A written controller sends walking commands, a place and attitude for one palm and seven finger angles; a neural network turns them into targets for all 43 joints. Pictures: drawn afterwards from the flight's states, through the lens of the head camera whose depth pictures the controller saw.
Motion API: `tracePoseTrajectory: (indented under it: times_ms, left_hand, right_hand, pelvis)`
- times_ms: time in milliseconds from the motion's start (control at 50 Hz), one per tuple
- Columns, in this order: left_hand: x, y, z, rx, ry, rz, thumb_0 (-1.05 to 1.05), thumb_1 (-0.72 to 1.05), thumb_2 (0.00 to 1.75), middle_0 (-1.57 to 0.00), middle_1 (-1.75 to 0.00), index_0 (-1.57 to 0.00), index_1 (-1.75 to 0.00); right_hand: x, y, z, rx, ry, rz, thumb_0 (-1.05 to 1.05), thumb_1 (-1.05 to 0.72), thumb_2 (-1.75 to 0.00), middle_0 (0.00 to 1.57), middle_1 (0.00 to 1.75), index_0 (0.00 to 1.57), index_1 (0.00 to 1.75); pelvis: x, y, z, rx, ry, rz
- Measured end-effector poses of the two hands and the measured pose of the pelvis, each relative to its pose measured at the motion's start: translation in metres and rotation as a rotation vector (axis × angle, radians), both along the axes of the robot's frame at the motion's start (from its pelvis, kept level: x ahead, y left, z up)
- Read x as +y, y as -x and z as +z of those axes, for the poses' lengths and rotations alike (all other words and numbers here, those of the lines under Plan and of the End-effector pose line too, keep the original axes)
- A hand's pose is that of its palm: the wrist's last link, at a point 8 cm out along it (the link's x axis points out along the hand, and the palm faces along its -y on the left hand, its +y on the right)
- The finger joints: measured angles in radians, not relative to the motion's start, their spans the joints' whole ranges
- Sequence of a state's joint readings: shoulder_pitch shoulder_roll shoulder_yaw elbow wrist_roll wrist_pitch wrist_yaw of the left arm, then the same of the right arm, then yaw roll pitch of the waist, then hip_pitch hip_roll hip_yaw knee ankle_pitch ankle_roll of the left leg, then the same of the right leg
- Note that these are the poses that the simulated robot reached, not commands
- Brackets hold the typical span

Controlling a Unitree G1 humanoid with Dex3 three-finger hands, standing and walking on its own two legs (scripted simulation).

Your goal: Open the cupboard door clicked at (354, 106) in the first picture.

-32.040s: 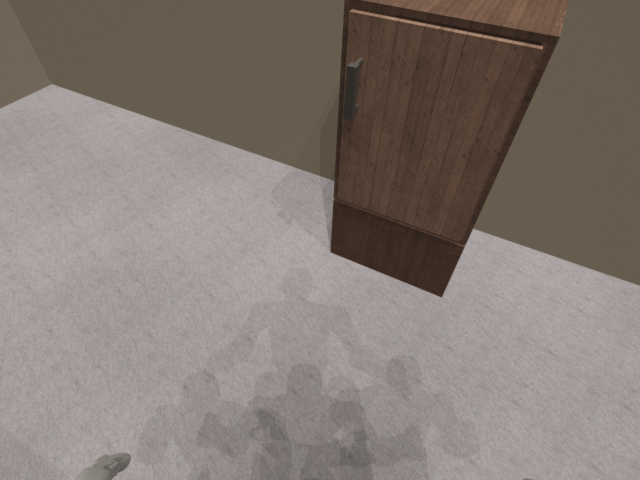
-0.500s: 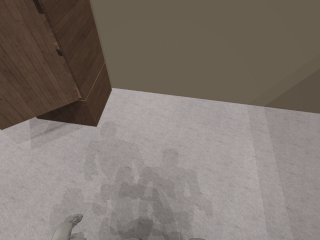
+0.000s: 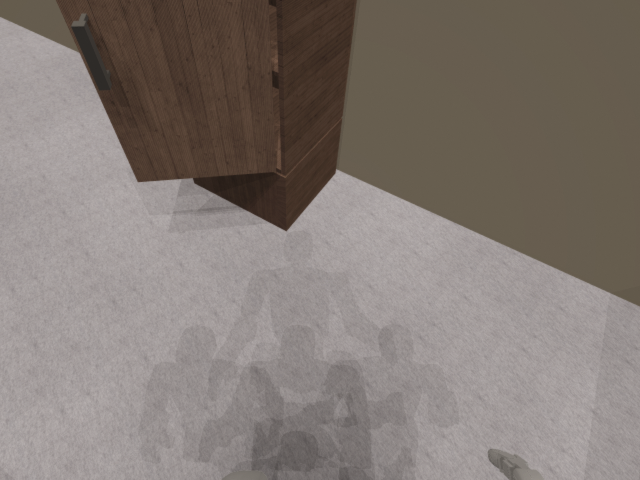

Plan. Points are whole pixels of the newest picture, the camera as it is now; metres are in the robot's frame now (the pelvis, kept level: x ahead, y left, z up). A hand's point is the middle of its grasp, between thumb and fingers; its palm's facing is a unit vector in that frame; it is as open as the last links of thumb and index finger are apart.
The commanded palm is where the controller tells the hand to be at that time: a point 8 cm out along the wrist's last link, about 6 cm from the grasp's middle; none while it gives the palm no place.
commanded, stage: turn to face it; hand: left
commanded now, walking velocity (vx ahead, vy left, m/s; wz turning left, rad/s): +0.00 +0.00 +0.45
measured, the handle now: (94, 52) +0.89 +0.57 +0.00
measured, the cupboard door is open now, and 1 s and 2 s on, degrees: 41 41 41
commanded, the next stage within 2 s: take the last steps up to it in 0.46 s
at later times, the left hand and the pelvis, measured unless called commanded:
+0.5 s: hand out of the picture +0.05 +0.16 -0.14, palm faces +0.20 -0.94 -0.27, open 7.4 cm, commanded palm none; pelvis +0.00 -0.04 +0.01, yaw +11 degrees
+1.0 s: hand out of the picture -0.09 +0.20 -0.17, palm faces +0.42 -0.88 -0.21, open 7.4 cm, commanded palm none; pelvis +0.04 +0.04 +0.01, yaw +19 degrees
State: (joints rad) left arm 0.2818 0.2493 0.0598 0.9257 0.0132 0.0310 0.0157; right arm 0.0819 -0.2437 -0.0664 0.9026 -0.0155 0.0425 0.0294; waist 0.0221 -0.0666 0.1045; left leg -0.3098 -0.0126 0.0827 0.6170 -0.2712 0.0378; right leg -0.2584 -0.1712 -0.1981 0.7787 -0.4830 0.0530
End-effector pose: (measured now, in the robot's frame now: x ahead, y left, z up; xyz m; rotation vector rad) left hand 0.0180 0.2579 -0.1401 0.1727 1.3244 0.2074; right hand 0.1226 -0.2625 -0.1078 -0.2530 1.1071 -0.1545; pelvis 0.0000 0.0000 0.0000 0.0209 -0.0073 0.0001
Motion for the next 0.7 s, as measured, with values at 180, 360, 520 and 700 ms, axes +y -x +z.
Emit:
tracePoseTrajectory:
  times_ms: [180, 360, 520, 700]
  left_hand:
    - [0.021, -0.008, 0.018, -0.059, -0.017, 0.074, 0.01, 0.91, 0.90, -0.19, -0.30, -0.20, -0.30]
    - [-0.009, -0.028, 0.031, -0.130, -0.031, 0.082, 0.00, 0.91, 0.90, -0.19, -0.30, -0.20, -0.30]
    - [-0.054, -0.012, 0.038, -0.139, -0.042, 0.130, 0.00, 0.90, 0.90, -0.20, -0.30, -0.20, -0.30]
    - [-0.067, 0.039, 0.035, -0.075, -0.008, 0.261, 0.00, 0.92, 0.90, -0.20, -0.30, -0.21, -0.30]
  right_hand:
    - [0.030, -0.009, 0.015, 0.011, 0.005, 0.103, 0.00, -0.90, -0.90, 0.20, 0.30, 0.20, 0.30]
    - [0.018, 0.017, -0.007, 0.110, -0.057, 0.105, 0.00, -0.90, -0.90, 0.20, 0.30, 0.21, 0.30]
    - [-0.014, 0.026, -0.027, 0.197, -0.084, 0.098, 0.01, -0.90, -0.90, 0.20, 0.30, 0.20, 0.30]
    - [-0.011, 0.003, -0.012, 0.224, -0.056, 0.189, 0.01, -0.91, -0.90, 0.19, 0.30, 0.20, 0.30]
  pelvis:
    - [0.005, 0.002, 0.017, 0.003, 0.039, 0.078]
    - [-0.019, -0.001, 0.017, 0.015, 0.028, 0.139]
    - [-0.044, -0.005, 0.015, -0.004, -0.004, 0.205]
    - [-0.044, -0.012, 0.024, -0.007, -0.018, 0.278]
